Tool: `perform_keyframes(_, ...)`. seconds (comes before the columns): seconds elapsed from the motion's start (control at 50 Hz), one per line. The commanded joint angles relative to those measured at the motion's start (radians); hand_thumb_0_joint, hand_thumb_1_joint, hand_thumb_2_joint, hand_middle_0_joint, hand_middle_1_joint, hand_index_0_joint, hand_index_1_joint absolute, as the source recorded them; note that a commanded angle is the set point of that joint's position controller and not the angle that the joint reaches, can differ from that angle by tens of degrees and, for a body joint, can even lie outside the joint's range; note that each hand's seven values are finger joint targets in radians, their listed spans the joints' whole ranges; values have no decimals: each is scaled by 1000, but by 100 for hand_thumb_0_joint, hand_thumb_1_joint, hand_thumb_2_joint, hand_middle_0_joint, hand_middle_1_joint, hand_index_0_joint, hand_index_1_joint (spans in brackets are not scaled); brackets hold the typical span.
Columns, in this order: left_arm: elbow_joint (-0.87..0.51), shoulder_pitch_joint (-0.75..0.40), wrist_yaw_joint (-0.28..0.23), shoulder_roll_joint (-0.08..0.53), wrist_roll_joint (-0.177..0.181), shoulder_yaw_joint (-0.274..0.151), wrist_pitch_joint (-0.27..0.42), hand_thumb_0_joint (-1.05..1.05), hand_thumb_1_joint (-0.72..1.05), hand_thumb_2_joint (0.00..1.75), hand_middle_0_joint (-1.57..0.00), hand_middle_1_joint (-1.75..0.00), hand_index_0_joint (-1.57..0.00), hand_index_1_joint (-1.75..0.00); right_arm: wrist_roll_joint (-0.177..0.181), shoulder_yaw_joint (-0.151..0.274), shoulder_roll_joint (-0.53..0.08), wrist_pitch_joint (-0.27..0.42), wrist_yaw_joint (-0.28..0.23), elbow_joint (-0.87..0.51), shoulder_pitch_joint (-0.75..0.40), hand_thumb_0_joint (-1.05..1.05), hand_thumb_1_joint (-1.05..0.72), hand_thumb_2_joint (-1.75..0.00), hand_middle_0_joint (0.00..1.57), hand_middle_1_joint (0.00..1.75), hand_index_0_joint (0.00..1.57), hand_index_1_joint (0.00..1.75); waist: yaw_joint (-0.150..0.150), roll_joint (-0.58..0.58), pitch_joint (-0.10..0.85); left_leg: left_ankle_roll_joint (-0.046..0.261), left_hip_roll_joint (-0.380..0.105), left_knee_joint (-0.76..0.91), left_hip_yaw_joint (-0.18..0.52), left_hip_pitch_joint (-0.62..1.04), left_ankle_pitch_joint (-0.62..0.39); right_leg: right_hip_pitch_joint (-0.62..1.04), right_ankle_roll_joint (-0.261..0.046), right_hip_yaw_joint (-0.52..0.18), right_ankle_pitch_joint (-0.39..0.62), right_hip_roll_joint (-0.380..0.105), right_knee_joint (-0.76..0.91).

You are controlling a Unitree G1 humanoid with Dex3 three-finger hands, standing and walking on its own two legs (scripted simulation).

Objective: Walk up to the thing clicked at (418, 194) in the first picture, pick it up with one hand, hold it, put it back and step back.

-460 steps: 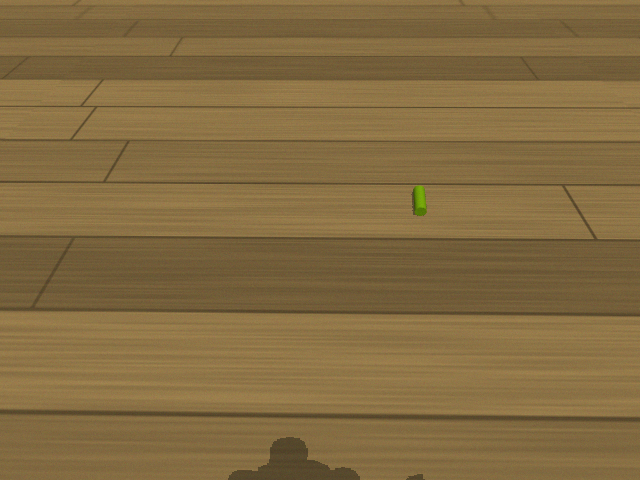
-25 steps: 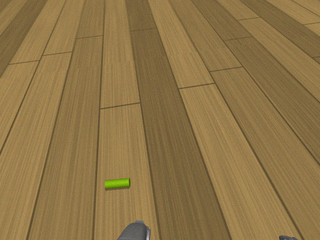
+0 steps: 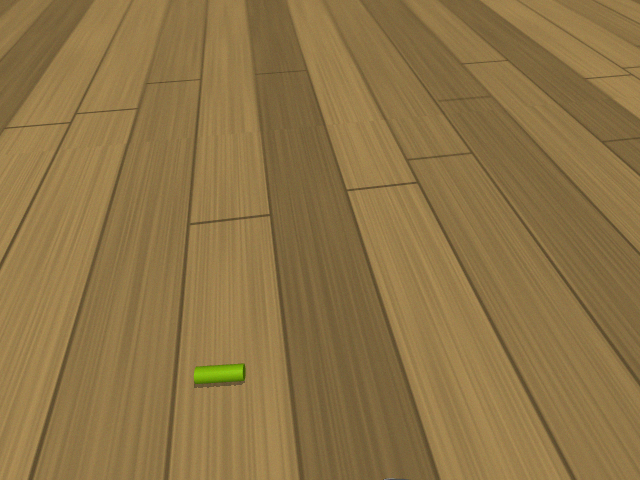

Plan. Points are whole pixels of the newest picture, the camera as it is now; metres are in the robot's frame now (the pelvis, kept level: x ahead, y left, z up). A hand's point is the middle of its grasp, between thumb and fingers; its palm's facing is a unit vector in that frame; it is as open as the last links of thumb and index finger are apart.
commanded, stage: walk up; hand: left
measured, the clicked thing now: (220, 373) +0.59 +0.32 -0.74
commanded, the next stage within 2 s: none
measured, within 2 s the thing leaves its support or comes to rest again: neither
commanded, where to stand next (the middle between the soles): +0.14 +0.01 m, yaw +1 degrees
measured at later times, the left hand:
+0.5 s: hand out of the picture +0.04 +0.33 -0.15, palm faces +0.05 -0.90 -0.43, open 7.3 cm
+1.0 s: hand out of the picture +0.13 +0.28 -0.14, palm faces -0.01 -0.94 -0.35, open 7.3 cm
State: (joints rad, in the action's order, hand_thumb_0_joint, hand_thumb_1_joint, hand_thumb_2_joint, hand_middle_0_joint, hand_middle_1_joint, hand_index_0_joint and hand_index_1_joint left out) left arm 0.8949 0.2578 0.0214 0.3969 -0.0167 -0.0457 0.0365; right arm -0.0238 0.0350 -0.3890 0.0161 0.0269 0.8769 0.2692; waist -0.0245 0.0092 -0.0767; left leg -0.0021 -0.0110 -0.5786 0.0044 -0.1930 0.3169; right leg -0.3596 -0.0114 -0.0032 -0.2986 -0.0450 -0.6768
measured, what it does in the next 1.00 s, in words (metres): steps on the spot: right foot, then left foot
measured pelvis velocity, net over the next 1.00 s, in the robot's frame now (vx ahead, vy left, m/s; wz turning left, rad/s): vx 0.02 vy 0.03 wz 0.02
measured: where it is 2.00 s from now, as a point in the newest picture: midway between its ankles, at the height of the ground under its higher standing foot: outside the picture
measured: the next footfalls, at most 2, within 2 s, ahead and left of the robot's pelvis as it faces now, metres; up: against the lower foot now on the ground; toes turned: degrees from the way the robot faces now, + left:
right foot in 0.02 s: +0.09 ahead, -0.09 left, +0.00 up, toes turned +3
left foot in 0.38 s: +0.03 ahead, +0.15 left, +0.00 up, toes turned +4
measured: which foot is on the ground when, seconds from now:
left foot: down 0.00-0.04, up 0.06-0.36, down 0.38-1.00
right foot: up 0.00-0.00, down 0.02-1.00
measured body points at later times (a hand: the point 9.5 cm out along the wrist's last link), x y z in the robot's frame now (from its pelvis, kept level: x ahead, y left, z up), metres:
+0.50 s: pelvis +0.00 +0.03 -0.01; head +0.01 +0.04 +0.44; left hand +0.04 +0.37 -0.12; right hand +0.03 -0.29 -0.13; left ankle -0.01 +0.15 -0.73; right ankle +0.06 -0.12 -0.70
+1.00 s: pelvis +0.02 +0.03 +0.00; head +0.03 +0.03 +0.45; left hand +0.13 +0.33 -0.12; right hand +0.13 -0.28 -0.12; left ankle -0.01 +0.15 -0.73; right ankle +0.05 -0.09 -0.73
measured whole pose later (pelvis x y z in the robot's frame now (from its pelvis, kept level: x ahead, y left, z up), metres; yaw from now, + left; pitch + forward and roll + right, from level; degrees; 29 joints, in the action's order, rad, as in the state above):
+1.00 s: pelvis +0.02 +0.03 +0.00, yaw +1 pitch -2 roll +0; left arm 1.05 0.08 0.01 0.36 0.00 0.00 0.03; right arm -0.01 0.02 -0.37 0.03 0.00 1.02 0.10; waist -0.01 0.01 -0.06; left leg -0.01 -0.02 -0.56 -0.04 -0.16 0.36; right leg -0.27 0.00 -0.04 -0.28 0.01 -0.59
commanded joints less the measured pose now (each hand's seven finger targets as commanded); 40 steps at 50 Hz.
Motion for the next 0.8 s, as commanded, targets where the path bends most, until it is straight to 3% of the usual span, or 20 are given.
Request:
perform_keyframes(0.0, 0, 100, -49, 201, -2, -72, 40, 0, 90, 90, -20, -30, -20, -30, 19, 33, -136, -16, -11, -92, -76, 0, -90, -90, 20, 30, 20, 30, 77, -52, 62, 92, -54, -74, 48, -298, 29, 327, -4, -24, 153, 6, 217)
perform_keyframes(0.02, -10, 95, -56, 275, -20, -87, 47, 0, 90, 90, -20, -30, -20, -30, 25, 23, -97, -24, -14, -98, -53, 0, -90, -90, 20, 30, 20, 30, 75, 125, 73, 51, 41, -231, 41, -356, 167, 286, -73, -327, 41, -201, 339)
perform_keyframes(0.04, -48, 21, -61, 325, -21, -88, 48, 0, 90, 90, -20, -30, -20, -30, 17, 33, -129, -41, -18, -87, -18, 0, -90, -90, 20, 30, 20, 30, 43, 111, 58, 27, 47, -377, 101, -299, 260, 124, -154, -531, -190, -366, 467)
perform_keyframes(0.06, -52, -37, -64, 350, -19, -93, 40, 0, 90, 90, -20, -30, -20, -30, 11, 62, -195, -55, -23, -63, -13, 0, -90, -90, 20, 30, 20, 30, 43, 92, 11, 28, 19, -450, 137, -242, 285, 8, -226, -558, -292, -390, 463)
perform_keyframes(0.12, -56, -55, -67, 289, -12, -87, 36, 0, 90, 90, -20, -30, -20, -30, 8, 80, -217, -57, -12, -31, 12, 0, -90, -90, 20, 30, 20, 30, 32, 85, -11, 29, 10, -502, 175, -288, 177, 34, -185, -361, -212, -281, 412)
perform_keyframes(0.18, -56, -78, -67, 301, -14, -100, 28, 0, 90, 90, -20, -30, -20, -30, -6, 88, -216, -67, 3, -18, 73, 0, -90, -90, 20, 30, 20, 30, 21, 162, 26, 7, 11, -510, 129, -262, 131, 11, -171, -272, -282, -245, 396)
perform_keyframes(0.28, -65, -98, -51, 286, -30, -99, 13, 0, 90, 90, -20, -30, -20, -30, -2, 78, -192, -51, 13, -1, 55, 0, -90, -90, 20, 30, 20, 30, 44, 229, 76, -2, 15, -207, -18, -166, 219, 26, -162, -178, -322, -207, 338)
perform_keyframes(0.34, -62, -114, -39, 244, -15, -74, -9, 0, 90, 90, -20, -30, -20, -30, -2, 78, -186, -26, -1, 48, 112, 0, -90, -90, 20, 30, 20, 30, 3, 113, 94, 12, 42, 69, -65, 22, 36, -79, -115, -102, -332, -154, 167)
perform_keyframes(0.36, -59, -89, -38, 195, -8, -56, -18, 0, 90, 90, -20, -30, -20, -30, -15, 86, -213, -17, -10, 54, 126, 0, -90, -90, 20, 30, 20, 30, -7, -23, 101, 27, 7, 171, 37, 73, 94, -139, -77, -44, -335, -100, 18)
perform_keyframes(0.38, -70, -94, -38, 120, 8, -31, -23, 0, 90, 90, -20, -30, -20, -30, -36, 94, -279, -9, -19, 32, 99, 0, -90, -90, 20, 30, 20, 30, -7, -243, 56, 90, -199, 328, 423, 37, 358, -290, -18, 12, -310, 18, -191)
perform_keyframes(0.4, -53, -111, -47, 173, 6, -45, -24, 0, 90, 90, -20, -30, -20, -30, -30, 102, -355, -3, -24, -15, -2, 0, -90, -90, 20, 30, 20, 30, -6, -173, -5, 172, -334, 403, 603, -141, 547, -279, -7, -56, -246, 46, -249)
perform_keyframes(0.42, -35, -140, -48, 229, 4, -57, -19, 0, 90, 90, -20, -30, -20, -30, -15, 97, -356, 0, -23, -16, -67, 0, -90, -90, 20, 30, 20, 30, -3, -140, -69, 223, -350, 401, 581, -290, 549, -165, -18, -108, -237, 2, -279)
perform_keyframes(0.48, 26, -54, -33, 175, 21, -43, -6, 0, 90, 90, -20, -30, -20, -30, -17, 60, -234, 24, -32, -11, -109, 0, -90, -90, 20, 30, 20, 30, 39, -100, -31, 148, -188, 233, 259, -76, 32, -158, -18, -94, -108, 20, -169)
perform_keyframes(0.56, 35, -93, -35, 170, 14, -34, 8, 0, 90, 90, -20, -30, -20, -30, -5, 61, -252, 27, -29, 27, -53, 0, -90, -90, 20, 30, 20, 30, 11, -184, 36, 159, -210, 116, 198, -17, -324, 2, -8, 4, -103, 30, 28)
perform_keyframes(0.6, 58, -61, -39, 157, 10, -27, 16, 0, 90, 90, -20, -30, -20, -30, 8, 53, -234, 20, -32, 24, -65, 0, -90, -90, 20, 30, 20, 30, 31, -164, 61, 132, -182, 32, 128, -24, -441, 118, -23, 22, 68, 53, 207)
perform_keyframes(0.64, 70, -44, -47, 226, -1, -41, 26, 0, 90, 90, -20, -30, -20, -30, 31, 37, -190, 23, -39, 19, -54, 0, -90, -90, 20, 30, 20, 30, 33, -52, 140, 65, -114, -84, 74, -92, -446, 293, -77, -146, 414, -47, 218)
perform_keyframes(0.68, 56, -104, -40, 268, 15, -40, 23, 0, 90, 90, -20, -30, -20, -30, 29, 31, -162, 25, -47, 39, -37, 0, -90, -90, 20, 30, 20, 30, 5, 72, 178, 31, -29, -76, 4, -64, -63, 225, -178, -300, 440, -202, 167)
perform_keyframes(0.72, 41, -165, -29, 211, 19, -18, 11, 0, 90, 90, -20, -30, -20, -30, 16, 42, -197, 36, -48, 74, -20, 0, -90, -90, 20, 30, 20, 30, -24, 30, 159, 52, -70, 84, 60, 37, -72, 123, -115, -192, 394, -137, 116)
perform_keyframes(0.76, 46, -168, -28, 166, 21, -6, 9, 0, 90, 90, -20, -30, -20, -30, 14, 50, -237, 45, -44, 75, -75, 0, -90, -90, 20, 30, 20, 30, 3, -6, 138, 106, -176, 146, 159, 68, -269, 74, -46, -68, 325, -20, 53)
perform_keyframes(0.78, 61, -158, -28, 163, 18, -5, 9, 0, 90, 90, -20, -30, -20, -30, 16, 48, -240, 47, -42, 73, -105, 0, -90, -90, 20, 30, 20, 30, 18, -2, 125, 131, -198, 119, 161, 79, -331, 68, -32, -65, 288, -13, 77)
